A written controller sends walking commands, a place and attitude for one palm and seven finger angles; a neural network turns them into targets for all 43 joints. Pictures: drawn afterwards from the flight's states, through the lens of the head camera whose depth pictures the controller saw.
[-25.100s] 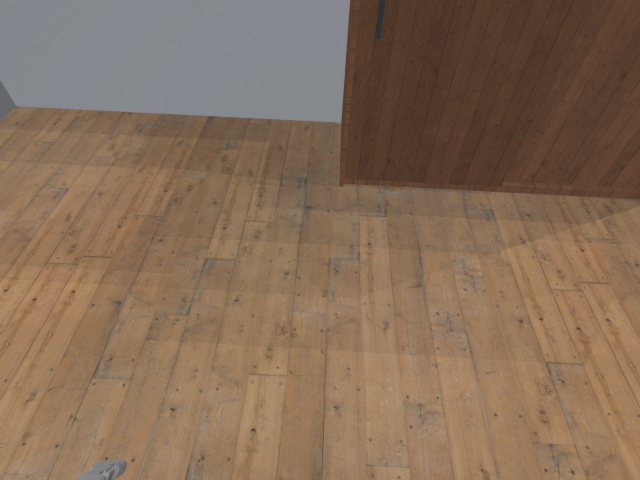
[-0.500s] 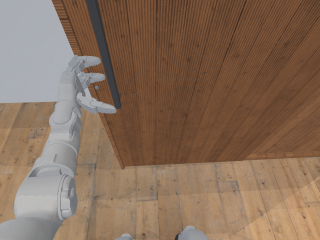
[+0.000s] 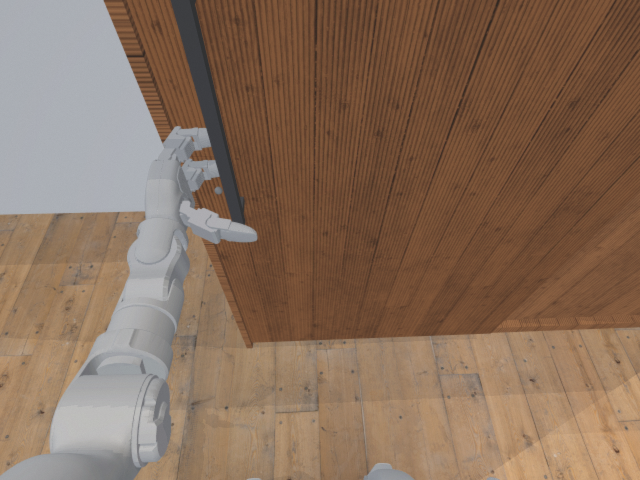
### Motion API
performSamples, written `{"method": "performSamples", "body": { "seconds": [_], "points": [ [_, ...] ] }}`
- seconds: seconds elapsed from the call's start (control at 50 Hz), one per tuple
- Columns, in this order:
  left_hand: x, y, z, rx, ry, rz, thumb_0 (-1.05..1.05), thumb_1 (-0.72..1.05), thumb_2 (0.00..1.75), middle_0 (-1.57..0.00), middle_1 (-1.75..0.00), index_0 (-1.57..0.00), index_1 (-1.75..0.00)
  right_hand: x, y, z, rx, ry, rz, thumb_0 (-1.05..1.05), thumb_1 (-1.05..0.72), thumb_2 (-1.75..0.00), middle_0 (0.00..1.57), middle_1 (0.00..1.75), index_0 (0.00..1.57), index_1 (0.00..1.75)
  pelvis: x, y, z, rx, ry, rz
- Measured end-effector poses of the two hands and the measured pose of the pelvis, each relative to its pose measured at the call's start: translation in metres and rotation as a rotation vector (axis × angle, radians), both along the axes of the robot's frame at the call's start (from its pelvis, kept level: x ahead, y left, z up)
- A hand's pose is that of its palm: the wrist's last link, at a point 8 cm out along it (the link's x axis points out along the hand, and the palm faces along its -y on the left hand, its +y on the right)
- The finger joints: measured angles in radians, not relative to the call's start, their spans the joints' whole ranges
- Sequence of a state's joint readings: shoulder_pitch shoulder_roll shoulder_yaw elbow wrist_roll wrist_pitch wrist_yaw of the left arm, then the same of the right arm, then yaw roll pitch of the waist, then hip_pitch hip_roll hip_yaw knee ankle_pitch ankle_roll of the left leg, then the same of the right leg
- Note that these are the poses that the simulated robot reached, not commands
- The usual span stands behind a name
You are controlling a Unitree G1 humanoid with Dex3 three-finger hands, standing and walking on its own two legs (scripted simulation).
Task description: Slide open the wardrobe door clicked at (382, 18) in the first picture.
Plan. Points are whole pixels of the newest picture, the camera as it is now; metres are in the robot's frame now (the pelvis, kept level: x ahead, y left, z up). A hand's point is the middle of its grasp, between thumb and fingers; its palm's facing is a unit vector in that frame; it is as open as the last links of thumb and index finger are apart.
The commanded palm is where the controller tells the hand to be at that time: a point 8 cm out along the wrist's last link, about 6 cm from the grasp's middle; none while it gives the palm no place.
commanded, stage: slide the fingers in behind the handle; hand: left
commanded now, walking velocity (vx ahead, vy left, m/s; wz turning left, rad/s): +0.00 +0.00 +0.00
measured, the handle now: (220, 134) +0.51 +0.12 +0.14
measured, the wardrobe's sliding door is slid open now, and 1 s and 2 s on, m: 0.00 0.00 0.00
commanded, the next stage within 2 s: grip the handle and tug to test in 0.98 s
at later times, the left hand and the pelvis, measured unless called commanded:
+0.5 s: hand (240, 189) +0.45 +0.10 +0.10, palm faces +0.00 -1.00 -0.01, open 14.0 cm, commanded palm +0.42 +0.15 +0.10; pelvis -0.01 -0.01 +0.00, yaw +0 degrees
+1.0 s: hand (243, 190) +0.45 +0.10 +0.10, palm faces +0.02 -1.00 -0.02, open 14.0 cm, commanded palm +0.42 +0.15 +0.10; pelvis -0.01 -0.01 +0.00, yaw +0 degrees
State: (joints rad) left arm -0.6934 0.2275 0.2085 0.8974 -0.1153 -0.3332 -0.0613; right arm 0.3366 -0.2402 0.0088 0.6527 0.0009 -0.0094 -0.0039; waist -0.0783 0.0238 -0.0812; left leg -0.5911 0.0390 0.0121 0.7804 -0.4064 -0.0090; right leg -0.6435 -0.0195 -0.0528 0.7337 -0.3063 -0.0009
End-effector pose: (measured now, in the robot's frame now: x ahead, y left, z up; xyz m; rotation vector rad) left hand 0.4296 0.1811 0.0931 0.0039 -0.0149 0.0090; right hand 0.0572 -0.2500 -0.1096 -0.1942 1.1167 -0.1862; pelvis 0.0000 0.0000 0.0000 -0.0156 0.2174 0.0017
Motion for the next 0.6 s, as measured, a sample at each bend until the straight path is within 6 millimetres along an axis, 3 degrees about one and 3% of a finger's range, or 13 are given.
{"method": "performSamples", "body": {
  "seconds": [0.34,0.6],
  "points": [
    [-0.007,-0.016,0.001,0.008,0.009,-0.001,-0.02,-0.50,0.30,-0.30,-1.20,-0.30,-1.20,0.005,-0.004,0.001,0.003,-0.024,0.009,0.01,-0.91,-0.89,0.20,0.30,0.20,0.30,-0.003,-0.005,0.001,0.005,-0.019,0.006],
    [0.003,-0.033,0.001,0.010,0.005,-0.005,-0.02,-0.50,0.30,-0.30,-1.20,-0.30,-1.20,-0.014,-0.006,-0.003,0.006,0.010,-0.014,0.01,-0.91,-0.89,0.20,0.30,0.20,0.30,-0.007,-0.006,0.000,0.010,-0.005,-0.004]
  ]
}}
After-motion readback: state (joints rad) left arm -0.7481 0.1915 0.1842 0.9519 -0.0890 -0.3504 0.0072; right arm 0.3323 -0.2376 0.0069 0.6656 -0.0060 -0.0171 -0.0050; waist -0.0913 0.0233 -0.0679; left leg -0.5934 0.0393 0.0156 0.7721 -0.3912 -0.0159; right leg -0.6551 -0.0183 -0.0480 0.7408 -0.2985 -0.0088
